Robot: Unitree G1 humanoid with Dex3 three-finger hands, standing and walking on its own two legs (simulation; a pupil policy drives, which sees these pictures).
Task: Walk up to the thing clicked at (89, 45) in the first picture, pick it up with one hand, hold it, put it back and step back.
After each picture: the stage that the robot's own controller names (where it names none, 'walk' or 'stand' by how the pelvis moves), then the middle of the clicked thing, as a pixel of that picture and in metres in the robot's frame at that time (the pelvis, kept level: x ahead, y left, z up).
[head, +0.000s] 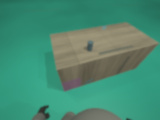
stand; (90, 46) +0.80 +0.01 -0.12
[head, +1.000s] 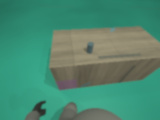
rise first; (90, 47) +0.72 +0.03 -0.09
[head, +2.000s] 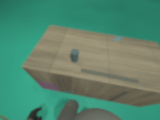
rise first; (74, 56) +0.52 +0.18 -0.08
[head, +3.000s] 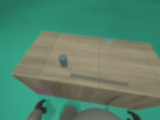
stand; (63, 61) +0.48 +0.24 -0.09
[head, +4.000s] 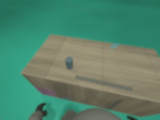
stand; (69, 63) +0.50 +0.20 -0.11
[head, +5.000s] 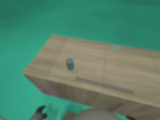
stand; (70, 64) +0.49 +0.19 -0.12
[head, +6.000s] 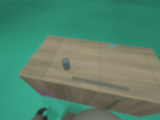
stand; (66, 64) +0.49 +0.23 -0.12
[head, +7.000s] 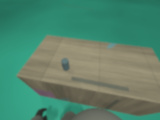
stand; (65, 64) +0.48 +0.23 -0.12
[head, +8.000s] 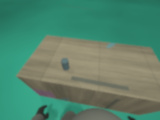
rise first; (65, 64) +0.49 +0.24 -0.12
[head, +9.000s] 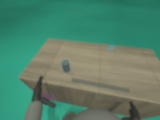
rise first; (66, 66) +0.48 +0.25 -0.12
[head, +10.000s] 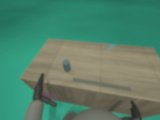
go down; (66, 66) +0.48 +0.25 -0.12
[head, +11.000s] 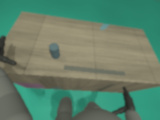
go down; (54, 51) +0.50 +0.23 -0.05
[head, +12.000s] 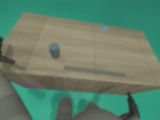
go down; (55, 51) +0.50 +0.23 -0.04
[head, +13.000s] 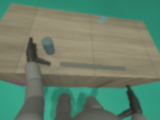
close in; (48, 46) +0.50 +0.25 -0.01
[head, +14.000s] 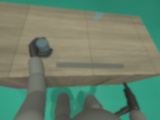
lift; (44, 48) +0.48 +0.24 +0.00
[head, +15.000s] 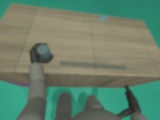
lift; (45, 54) +0.44 +0.25 +0.00
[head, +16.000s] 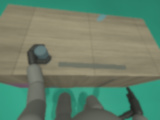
lift; (43, 55) +0.43 +0.26 +0.00
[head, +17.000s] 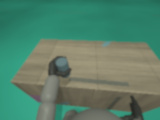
hold; (63, 68) +0.31 +0.16 +0.12
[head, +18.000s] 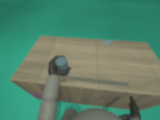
hold; (63, 67) +0.33 +0.17 +0.09
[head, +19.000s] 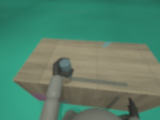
hold; (66, 68) +0.33 +0.16 +0.08
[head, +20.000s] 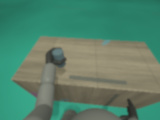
crouch; (59, 58) +0.39 +0.21 +0.10
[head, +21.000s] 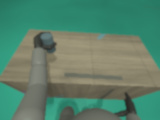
lower; (49, 43) +0.48 +0.25 +0.12
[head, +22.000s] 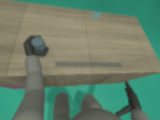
lower; (40, 47) +0.48 +0.26 +0.00
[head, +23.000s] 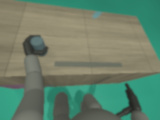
lower; (39, 47) +0.48 +0.26 +0.00
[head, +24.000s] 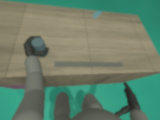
lower; (40, 48) +0.48 +0.26 +0.00
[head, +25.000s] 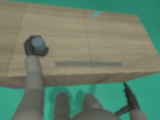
lower; (40, 47) +0.48 +0.26 +0.00
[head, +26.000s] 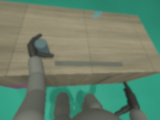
open; (43, 48) +0.48 +0.24 +0.00
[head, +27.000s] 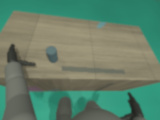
sink last; (52, 55) +0.46 +0.22 -0.03
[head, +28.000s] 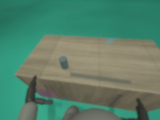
stand; (64, 63) +0.48 +0.25 -0.06
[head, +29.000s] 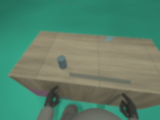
stand; (62, 62) +0.46 +0.24 -0.05
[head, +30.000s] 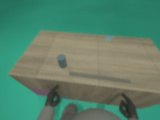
stand; (62, 61) +0.47 +0.24 -0.05
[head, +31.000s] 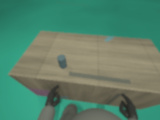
stand; (62, 61) +0.47 +0.24 -0.05
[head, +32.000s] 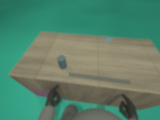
stand; (62, 62) +0.46 +0.24 -0.05
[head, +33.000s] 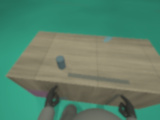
stand; (61, 62) +0.46 +0.24 -0.05
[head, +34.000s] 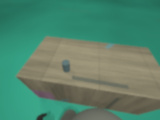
stand; (66, 66) +0.47 +0.22 -0.11
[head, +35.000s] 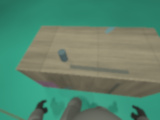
walk; (63, 55) +0.51 +0.27 -0.09
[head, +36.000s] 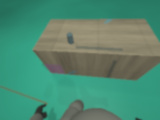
walk; (70, 38) +0.79 +0.27 -0.11
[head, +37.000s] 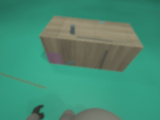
stand; (72, 29) +1.08 +0.27 -0.10
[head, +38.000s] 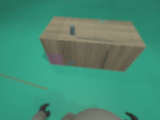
stand; (72, 30) +1.05 +0.28 -0.12
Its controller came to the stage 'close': yes
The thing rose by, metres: 0.21
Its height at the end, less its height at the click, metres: +0.00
